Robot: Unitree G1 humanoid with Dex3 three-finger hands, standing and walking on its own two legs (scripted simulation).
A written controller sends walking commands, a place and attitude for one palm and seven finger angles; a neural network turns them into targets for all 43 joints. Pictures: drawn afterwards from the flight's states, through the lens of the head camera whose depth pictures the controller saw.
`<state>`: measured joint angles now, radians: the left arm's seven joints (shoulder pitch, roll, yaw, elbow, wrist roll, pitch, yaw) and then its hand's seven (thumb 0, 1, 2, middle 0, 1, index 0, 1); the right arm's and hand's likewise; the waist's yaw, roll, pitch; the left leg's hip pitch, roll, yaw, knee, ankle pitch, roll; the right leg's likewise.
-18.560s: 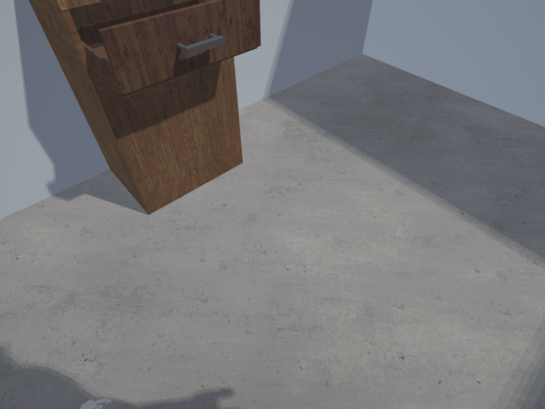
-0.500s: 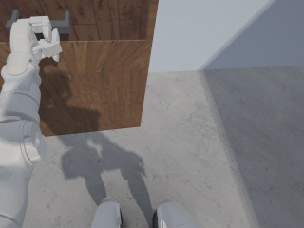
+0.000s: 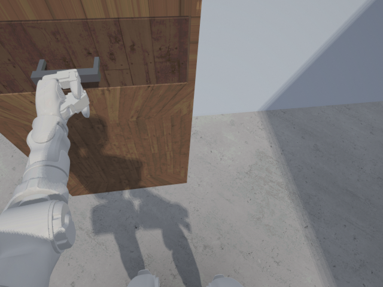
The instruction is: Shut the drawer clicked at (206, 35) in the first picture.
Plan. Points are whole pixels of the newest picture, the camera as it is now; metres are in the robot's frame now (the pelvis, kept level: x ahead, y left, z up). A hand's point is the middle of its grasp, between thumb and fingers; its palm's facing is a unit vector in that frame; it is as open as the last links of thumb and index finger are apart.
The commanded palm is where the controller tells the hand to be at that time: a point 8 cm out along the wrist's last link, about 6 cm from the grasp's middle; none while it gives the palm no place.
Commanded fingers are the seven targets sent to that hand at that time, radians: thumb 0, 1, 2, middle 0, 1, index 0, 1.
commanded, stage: draw the hand back to the body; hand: left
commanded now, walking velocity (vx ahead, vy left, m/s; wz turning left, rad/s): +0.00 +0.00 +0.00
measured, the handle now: (68, 69) +0.58 +0.24 +0.10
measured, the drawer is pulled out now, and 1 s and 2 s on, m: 0.00 0.00 0.00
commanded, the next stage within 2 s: step back with the hand held close in 1.38 s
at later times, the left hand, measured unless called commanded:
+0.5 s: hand (46, 144) +0.35 +0.21 +0.15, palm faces +0.06 -1.00 -0.02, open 3.3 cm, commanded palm +0.31 +0.26 +0.15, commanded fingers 0.00 0.90 0.90 -1.40 -1.60 -1.40 -1.60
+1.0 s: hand out of the picture +0.23 +0.23 +0.19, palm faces +0.35 -0.88 -0.31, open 3.2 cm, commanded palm +0.18 +0.27 +0.21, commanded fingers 0.00 0.90 0.90 -1.40 -1.60 -1.40 -1.60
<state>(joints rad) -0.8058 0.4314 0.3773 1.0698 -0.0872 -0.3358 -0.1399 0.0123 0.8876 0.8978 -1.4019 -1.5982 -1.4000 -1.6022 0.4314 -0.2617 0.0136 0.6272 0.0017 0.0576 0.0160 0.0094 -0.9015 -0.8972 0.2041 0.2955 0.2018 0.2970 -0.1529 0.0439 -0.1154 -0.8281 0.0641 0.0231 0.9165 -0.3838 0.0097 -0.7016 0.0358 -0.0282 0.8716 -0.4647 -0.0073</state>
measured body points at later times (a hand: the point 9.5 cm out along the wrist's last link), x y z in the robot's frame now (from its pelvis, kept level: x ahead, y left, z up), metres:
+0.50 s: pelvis +0.01 -0.01 +0.03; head +0.02 -0.02 +0.48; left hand +0.34 +0.26 +0.15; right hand +0.18 -0.25 -0.06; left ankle +0.03 +0.11 -0.69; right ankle -0.03 -0.12 -0.69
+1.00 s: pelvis +0.01 +0.00 +0.05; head -0.01 -0.03 +0.50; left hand +0.21 +0.27 +0.21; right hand +0.19 -0.22 -0.04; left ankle +0.03 +0.11 -0.69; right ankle -0.03 -0.12 -0.69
